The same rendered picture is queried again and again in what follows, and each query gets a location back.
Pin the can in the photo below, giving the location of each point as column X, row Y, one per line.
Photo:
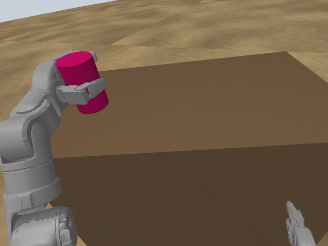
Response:
column 78, row 68

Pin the left robot hand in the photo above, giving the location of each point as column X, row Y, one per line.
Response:
column 47, row 76

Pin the right robot hand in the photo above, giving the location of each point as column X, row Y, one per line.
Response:
column 298, row 234

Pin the left robot arm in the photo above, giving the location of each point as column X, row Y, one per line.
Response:
column 29, row 175

